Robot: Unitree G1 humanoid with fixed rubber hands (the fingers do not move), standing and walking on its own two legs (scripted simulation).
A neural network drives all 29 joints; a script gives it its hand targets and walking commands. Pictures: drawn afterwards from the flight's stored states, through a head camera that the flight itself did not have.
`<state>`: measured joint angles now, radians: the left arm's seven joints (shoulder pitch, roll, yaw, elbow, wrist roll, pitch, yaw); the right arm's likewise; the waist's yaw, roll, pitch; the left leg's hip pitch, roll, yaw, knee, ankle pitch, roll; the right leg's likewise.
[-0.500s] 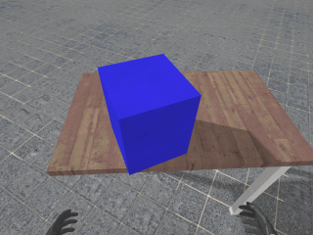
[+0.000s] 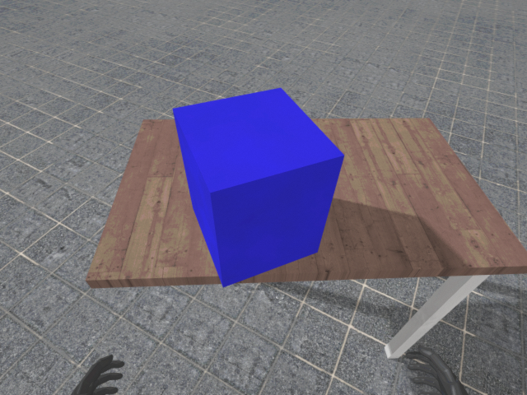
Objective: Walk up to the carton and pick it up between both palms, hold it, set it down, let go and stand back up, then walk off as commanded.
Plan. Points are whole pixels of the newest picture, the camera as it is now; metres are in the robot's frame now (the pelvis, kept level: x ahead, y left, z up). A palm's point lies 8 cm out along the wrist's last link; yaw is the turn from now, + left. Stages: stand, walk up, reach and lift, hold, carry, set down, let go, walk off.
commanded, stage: walk up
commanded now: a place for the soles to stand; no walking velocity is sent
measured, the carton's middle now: (252, 187) +0.47 +0.02 +0.06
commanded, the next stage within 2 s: reach and lift in 0.22 s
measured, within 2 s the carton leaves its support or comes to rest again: neither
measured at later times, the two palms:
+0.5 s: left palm (112, 374) +0.19 +0.23 -0.05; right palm (469, 387) +0.16 -0.31 -0.06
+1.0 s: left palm (134, 360) +0.19 +0.19 -0.01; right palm (461, 348) +0.20 -0.30 -0.02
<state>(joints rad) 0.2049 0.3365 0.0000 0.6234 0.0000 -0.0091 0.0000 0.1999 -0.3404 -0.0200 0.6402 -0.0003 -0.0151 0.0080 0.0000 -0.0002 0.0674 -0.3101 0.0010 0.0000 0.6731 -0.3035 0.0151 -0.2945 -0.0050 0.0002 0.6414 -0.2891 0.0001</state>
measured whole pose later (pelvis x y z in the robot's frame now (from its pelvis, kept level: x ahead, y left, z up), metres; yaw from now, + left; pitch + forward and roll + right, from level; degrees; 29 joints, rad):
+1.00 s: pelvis +0.03 -0.03 +0.02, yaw +0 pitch -4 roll +1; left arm 0.34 0.14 0.00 0.20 0.00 0.06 0.20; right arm 0.19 -0.35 -0.02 0.63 0.20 -0.26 0.20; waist 0.00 -0.02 0.07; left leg -0.12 0.02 0.00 0.42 -0.23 -0.03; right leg -0.14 0.01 -0.01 0.47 -0.25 -0.02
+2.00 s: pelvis +0.03 -0.04 +0.02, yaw +0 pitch -4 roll +1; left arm 0.21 -0.02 -0.03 -0.14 0.00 0.28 0.31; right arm 0.17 -0.45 0.04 0.29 0.40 -0.10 0.22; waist 0.00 -0.02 0.02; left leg -0.12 0.03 0.00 0.38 -0.20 -0.05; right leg -0.16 0.02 -0.01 0.46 -0.24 -0.04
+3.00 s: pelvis +0.02 -0.05 +0.02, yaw -1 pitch -1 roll +1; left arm -0.41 0.05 0.10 -0.18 0.00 0.85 0.31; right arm -0.53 -0.52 0.16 0.35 0.51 0.33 0.05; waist 0.06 -0.01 0.04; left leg -0.18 0.04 0.00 0.36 -0.17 -0.06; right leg -0.22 0.03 -0.01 0.45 -0.22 -0.04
